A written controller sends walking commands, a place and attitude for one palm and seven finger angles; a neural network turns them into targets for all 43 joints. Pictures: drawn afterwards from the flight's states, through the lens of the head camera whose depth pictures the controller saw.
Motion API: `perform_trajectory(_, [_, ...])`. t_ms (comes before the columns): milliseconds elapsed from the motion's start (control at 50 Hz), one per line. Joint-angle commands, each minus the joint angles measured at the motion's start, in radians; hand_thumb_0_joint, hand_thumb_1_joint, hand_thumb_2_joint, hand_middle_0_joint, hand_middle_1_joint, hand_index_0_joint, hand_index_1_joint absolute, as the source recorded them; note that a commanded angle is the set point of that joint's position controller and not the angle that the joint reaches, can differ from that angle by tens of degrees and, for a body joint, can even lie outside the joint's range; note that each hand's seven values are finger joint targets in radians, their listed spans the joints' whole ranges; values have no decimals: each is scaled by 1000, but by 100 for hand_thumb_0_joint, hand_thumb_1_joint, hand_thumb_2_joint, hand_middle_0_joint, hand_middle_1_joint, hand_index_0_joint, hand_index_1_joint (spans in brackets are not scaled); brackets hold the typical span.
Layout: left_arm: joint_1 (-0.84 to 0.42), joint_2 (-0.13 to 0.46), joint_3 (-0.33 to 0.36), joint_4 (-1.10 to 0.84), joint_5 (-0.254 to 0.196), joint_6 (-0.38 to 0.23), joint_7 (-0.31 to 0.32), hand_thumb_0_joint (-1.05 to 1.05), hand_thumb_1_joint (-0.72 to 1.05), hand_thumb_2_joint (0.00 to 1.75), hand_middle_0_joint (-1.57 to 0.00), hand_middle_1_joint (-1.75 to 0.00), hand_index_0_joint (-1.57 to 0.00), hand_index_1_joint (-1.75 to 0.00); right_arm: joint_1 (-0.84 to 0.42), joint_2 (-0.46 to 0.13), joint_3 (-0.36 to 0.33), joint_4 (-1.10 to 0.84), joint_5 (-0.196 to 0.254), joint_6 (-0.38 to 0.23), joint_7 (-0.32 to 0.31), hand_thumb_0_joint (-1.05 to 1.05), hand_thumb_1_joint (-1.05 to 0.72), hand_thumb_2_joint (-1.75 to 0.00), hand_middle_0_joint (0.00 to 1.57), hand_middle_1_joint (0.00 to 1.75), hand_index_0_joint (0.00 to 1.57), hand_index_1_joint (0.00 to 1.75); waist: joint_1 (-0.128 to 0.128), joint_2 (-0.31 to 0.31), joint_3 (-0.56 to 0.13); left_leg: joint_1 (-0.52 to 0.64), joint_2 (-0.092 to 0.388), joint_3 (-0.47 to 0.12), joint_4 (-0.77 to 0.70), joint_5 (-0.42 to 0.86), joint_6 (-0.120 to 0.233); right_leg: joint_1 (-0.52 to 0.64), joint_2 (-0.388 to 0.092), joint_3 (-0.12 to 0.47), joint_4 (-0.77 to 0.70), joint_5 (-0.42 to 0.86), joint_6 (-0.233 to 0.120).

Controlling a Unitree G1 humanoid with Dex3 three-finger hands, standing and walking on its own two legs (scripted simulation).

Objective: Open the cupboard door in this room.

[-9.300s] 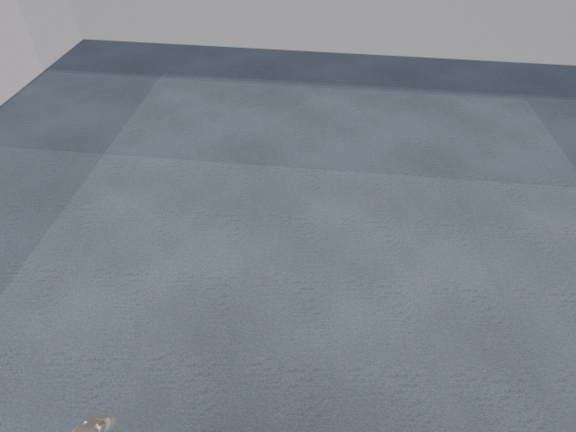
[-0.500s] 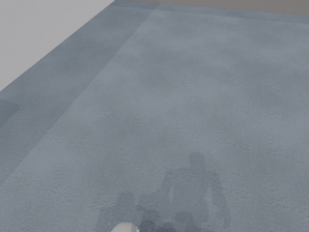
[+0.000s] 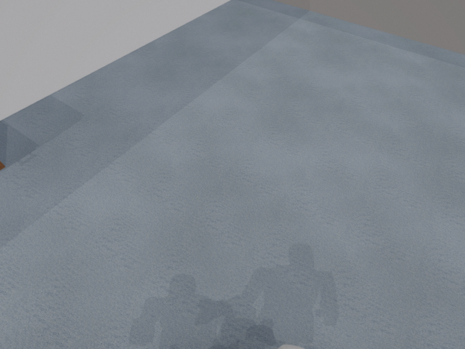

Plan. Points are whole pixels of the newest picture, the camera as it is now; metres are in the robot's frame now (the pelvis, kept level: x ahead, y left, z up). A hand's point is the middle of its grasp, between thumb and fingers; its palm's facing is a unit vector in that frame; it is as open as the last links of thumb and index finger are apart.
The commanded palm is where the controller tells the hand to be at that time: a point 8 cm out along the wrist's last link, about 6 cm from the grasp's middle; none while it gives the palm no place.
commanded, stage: turn or walk to find it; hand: left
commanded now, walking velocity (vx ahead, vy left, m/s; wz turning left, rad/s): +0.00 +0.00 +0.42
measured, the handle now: out of the picture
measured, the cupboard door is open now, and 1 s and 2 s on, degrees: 0 0 0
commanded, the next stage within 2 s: stand and wait in 1.12 s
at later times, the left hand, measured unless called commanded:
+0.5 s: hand out of the picture -0.02 +0.16 -0.16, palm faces +0.25 -0.94 -0.25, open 7.4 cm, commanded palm none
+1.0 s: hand out of the picture -0.05 +0.20 -0.16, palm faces +0.42 -0.87 -0.25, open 7.4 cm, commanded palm none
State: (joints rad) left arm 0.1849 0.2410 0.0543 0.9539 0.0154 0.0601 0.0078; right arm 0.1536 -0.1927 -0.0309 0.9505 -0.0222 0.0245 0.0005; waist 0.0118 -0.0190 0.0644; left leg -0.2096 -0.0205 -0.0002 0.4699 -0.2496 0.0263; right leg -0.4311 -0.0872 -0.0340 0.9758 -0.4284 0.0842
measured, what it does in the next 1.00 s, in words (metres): steps on the spot, turning left: right foot, then left foot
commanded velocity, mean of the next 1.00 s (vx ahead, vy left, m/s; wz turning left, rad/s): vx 0.00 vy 0.00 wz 0.42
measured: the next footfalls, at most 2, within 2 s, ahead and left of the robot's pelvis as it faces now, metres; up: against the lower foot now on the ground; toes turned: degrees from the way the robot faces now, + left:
right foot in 0.14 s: +0.04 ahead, -0.14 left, +0.00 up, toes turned +0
left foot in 0.62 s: -0.04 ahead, +0.10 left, +0.00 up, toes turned +22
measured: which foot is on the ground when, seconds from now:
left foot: down 0.00-0.16, up 0.18-0.60, down 0.62-1.00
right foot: up 0.00-0.12, down 0.14-0.62, up 0.64-1.00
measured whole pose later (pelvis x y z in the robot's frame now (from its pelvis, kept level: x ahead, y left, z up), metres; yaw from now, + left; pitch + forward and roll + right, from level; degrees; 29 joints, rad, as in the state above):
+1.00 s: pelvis -0.05 -0.03 +0.00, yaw +24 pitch -1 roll +0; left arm 0.16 0.22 0.05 0.93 0.01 0.05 0.01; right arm 0.18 -0.20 -0.04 0.95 -0.03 0.04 0.01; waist -0.02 0.01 0.06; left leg -0.26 -0.03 -0.03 0.49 -0.22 0.02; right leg -0.35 -0.06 -0.03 0.79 -0.43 0.07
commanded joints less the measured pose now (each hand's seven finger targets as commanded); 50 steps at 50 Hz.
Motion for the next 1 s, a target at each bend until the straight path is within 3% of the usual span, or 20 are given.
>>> perform_trajectory(0, [-30, 56, 13, -94, -6, -29, 9, 0, 90, 90, -20, -30, -20, -30, 44, -213, -67, -53, -4, -8, -13, 0, -90, -90, 20, 30, 20, 30, -37, 180, -73, 60, 252, -259, -111, 428, 145, 13, 19, -8, -147, -28, -2])
perform_trajectory(60, [25, 58, 14, -90, -9, -40, 12, 0, 90, 90, -20, -30, -20, -30, 23, -213, -73, -65, -4, -3, -10, 0, -90, -90, 20, 30, 20, 30, -11, 179, -92, 3, 220, -285, -64, 420, 124, 137, 52, -28, -332, 58, -14])
perform_trajectory(100, [106, 91, 22, -72, -5, -57, 16, 0, 90, 90, -20, -30, -20, -30, 16, -183, -72, -74, 7, -3, -6, 0, -90, -90, 20, 30, 20, 30, 28, 95, -128, -110, 152, -248, 44, 266, 54, 338, 11, -3, -586, 243, -23])
perform_trajectory(120, [126, 171, 37, -71, 10, -70, 24, 0, 90, 90, -20, -30, -20, -30, 44, -120, -62, -87, 16, -6, -1, 0, -90, -90, 20, 30, 20, 30, 29, -135, -151, -285, 38, -125, 220, 9, -14, 478, -202, 208, -657, 310, -89])
perform_trajectory(140, [132, 227, 45, -84, 13, -68, 25, 0, 90, 90, -20, -30, -20, -30, 19, -102, -61, -114, 11, -2, 0, 0, -90, -90, 20, 30, 20, 30, 44, -257, -118, -357, -43, -49, 430, -338, -50, 403, -389, 354, -685, 416, -203])
perform_trajectory(160, [102, 204, 48, -94, 2, -71, 28, 0, 90, 90, -20, -30, -20, -30, 21, -139, -71, -100, 0, 17, -3, 0, -90, -90, 20, 30, 20, 30, 40, -282, -101, -342, 0, -115, 584, -338, -44, 285, -386, 357, -719, 334, -238])
perform_trajectory(180, [50, 174, 43, -107, 2, -64, 32, 0, 90, 90, -20, -30, -20, -30, 14, -144, -78, -90, 2, 25, 1, 0, -90, -90, 20, 30, 20, 30, 13, -204, -44, -346, 12, -109, 686, -285, -43, 224, -351, 318, -725, 277, -238])
perform_trajectory(200, [2, 141, 32, -115, 2, -65, 28, 0, 90, 90, -20, -30, -20, -30, 27, -137, -76, -64, 0, 28, 8, 0, -90, -90, 20, 30, 20, 30, -11, -112, -21, -347, 29, -98, 739, -211, -50, 209, -287, 215, -701, 288, -215])
perform_trajectory(220, [-24, 118, 22, -122, 2, -70, 26, 0, 90, 90, -20, -30, -20, -30, 58, -125, -72, -45, -2, 30, 14, 0, -90, -90, 20, 30, 20, 30, -30, -101, -24, -342, 34, -78, 756, -157, -62, 220, -242, 133, -678, 339, -195])
perform_trajectory(300, [26, 107, 19, -102, 5, -78, 28, 0, 90, 90, -20, -30, -20, -30, 72, -114, -65, -24, 0, 33, 18, 0, -90, -90, 20, 30, 20, 30, -14, -150, -50, -334, 48, -41, 717, -112, -94, 290, -222, 40, -661, 452, -186])
perform_trajectory(460, [121, 171, 36, -40, 16, -65, 25, 0, 90, 90, -20, -30, -20, -30, -40, -92, -41, -43, 13, 22, 15, 0, -90, -90, 20, 30, 20, 30, 44, -163, -76, -222, 53, 50, 379, -223, -87, 347, -277, 11, -606, 577, -228])
perform_trajectory(520, [96, 183, 44, -30, 16, -60, 23, 0, 90, 90, -20, -30, -20, -30, 2, -91, -35, -39, 16, 9, 10, 0, -90, -90, 20, 30, 20, 30, 21, -177, -107, -135, 46, 85, 199, -177, -74, 350, -281, -16, -539, 608, -209])
perform_trajectory(560, [74, 173, 43, -29, 3, -50, 21, 0, 90, 90, -20, -30, -20, -30, 67, -119, -40, -22, 13, -3, 11, 0, -90, -90, 20, 30, 20, 30, -26, -109, -127, 52, 56, 84, -38, 33, -55, 240, -244, -86, -427, 492, -132])
perform_trajectory(580, [87, 131, 37, -43, -5, -42, 16, 0, 90, 90, -20, -30, -20, -30, 91, -190, -55, -25, 8, -13, 11, 0, -90, -90, 20, 30, 20, 30, -37, 99, -149, 185, 190, -99, -128, 169, -6, 80, -157, -138, -256, 281, -69])
perform_trajectory(600, [75, 64, 18, -84, -5, -37, 10, 0, 90, 90, -20, -30, -20, -30, 123, -281, -76, -29, 3, -12, 6, 0, -90, -90, 20, 30, 20, 30, -53, 346, -125, 231, 413, -351, -149, 480, 113, -132, -48, -147, -73, -187, -8])
perform_trajectory(620, [4, 80, 11, -97, 4, -24, 17, 0, 90, 90, -20, -30, -20, -30, 156, -288, -79, -12, 2, -8, -5, 0, -90, -90, 20, 30, 20, 30, -87, 261, -116, 162, 439, -352, -152, 483, 168, -120, -44, -54, 47, -210, -14])
perform_trajectory(640, [-27, 68, 16, -88, 2, -20, 18, 0, 90, 90, -20, -30, -20, -30, 133, -269, -75, -7, 0, -10, -16, 0, -90, -90, 20, 30, 20, 30, -74, 286, -109, 144, 393, -323, -142, 476, 164, -149, -40, -13, 106, -166, -13])
perform_trajectory(720, [33, 83, 22, -39, 1, -24, 3, 0, 90, 90, -20, -30, -20, -30, 2, -203, -51, -49, 4, -18, -18, 0, -90, -90, 20, 30, 20, 30, -12, 163, -67, 62, 265, -169, -148, 401, 123, -89, -29, -2, 136, 15, -4])
perform_trajectory(880, [-35, 63, 15, -86, -3, -27, 9, 0, 90, 90, -20, -30, -20, -30, 65, -207, -66, -46, -1, -10, -13, 0, -90, -90, 20, 30, 20, 30, -49, 167, -68, 73, 262, -268, -140, 350, 150, -33, 9, 2, -84, -23, 0])
perform_trajectory(980, [50, 61, 14, -79, -9, -43, 13, 0, 90, 90, -20, -30, -20, -30, 27, -208, -75, -62, -1, -2, -8, 0, -90, -90, 20, 30, 20, 30, -4, 165, -105, -16, 211, -297, -62, 361, 118, 176, 57, -25, -398, 97, -17])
